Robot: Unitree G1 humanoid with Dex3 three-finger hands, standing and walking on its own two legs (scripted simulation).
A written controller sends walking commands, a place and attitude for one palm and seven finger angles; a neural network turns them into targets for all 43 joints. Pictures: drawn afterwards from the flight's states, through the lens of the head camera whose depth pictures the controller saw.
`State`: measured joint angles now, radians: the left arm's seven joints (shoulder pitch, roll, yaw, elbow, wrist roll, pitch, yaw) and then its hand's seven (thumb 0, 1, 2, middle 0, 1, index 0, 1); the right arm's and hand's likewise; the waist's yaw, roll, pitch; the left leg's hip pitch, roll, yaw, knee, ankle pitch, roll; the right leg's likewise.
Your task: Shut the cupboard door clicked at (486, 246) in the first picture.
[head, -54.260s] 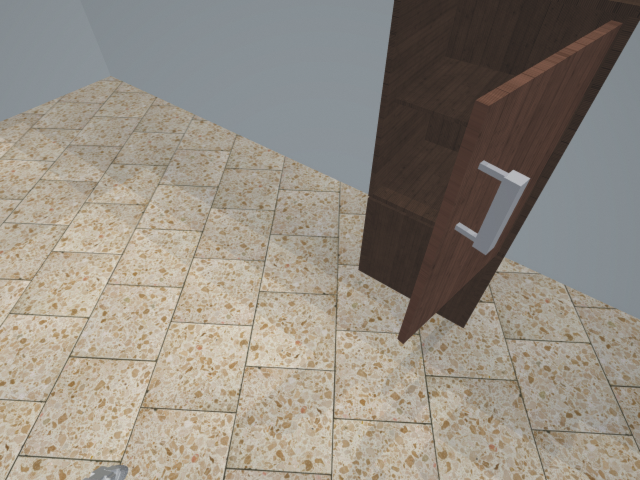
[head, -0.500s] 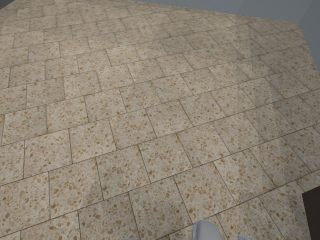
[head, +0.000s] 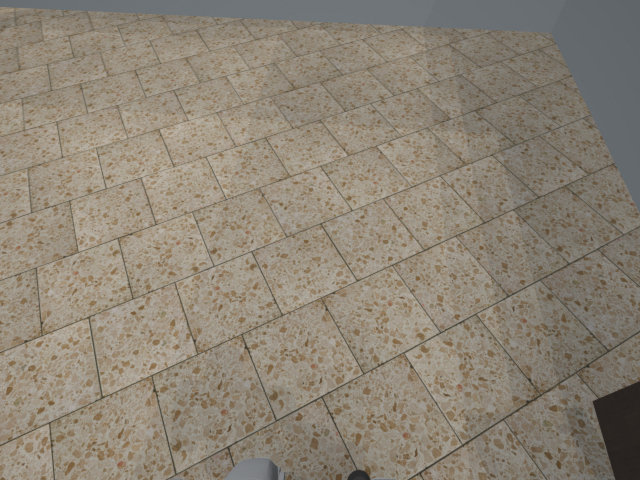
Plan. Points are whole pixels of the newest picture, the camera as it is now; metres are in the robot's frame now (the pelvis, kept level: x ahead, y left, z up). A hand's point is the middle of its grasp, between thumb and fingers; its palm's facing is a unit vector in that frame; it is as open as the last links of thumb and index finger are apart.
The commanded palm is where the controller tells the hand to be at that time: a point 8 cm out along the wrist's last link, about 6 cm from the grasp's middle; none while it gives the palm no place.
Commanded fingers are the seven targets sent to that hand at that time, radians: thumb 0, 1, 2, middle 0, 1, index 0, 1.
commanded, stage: turn to face it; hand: left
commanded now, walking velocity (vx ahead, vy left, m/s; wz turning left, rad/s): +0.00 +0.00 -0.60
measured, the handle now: out of the picture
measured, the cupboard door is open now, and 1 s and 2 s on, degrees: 18 18 18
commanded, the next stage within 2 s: take the last steps up to it in 2.00 s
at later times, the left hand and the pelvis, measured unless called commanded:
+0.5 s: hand (185, 436) +0.19 +0.21 -0.16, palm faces -0.28 -0.93 -0.22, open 7.4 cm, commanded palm none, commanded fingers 0.00 0.90 0.90 -0.20 -0.30 -0.20 -0.30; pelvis +0.03 +0.04 +0.00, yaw -19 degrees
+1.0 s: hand (225, 390) +0.26 +0.17 -0.18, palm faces -0.55 -0.81 -0.19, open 7.4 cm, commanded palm none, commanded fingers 0.00 0.90 0.90 -0.20 -0.30 -0.20 -0.30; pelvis +0.06 +0.06 -0.01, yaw -36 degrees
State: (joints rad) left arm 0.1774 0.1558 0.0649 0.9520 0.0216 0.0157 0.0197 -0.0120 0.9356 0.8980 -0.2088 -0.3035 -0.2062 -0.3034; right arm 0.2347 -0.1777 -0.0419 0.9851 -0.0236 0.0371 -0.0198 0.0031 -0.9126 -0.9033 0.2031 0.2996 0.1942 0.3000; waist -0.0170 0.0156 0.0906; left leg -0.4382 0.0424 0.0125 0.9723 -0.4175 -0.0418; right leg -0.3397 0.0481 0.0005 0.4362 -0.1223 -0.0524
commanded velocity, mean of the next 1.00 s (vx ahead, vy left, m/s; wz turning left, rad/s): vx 0.00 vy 0.00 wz -0.60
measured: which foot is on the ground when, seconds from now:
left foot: up 0.00-0.14, down 0.16-0.58, up 0.60-0.86, down 0.88-1.00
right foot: down 0.00-0.16, up 0.18-0.56, down 0.58-0.90, up 0.92-1.00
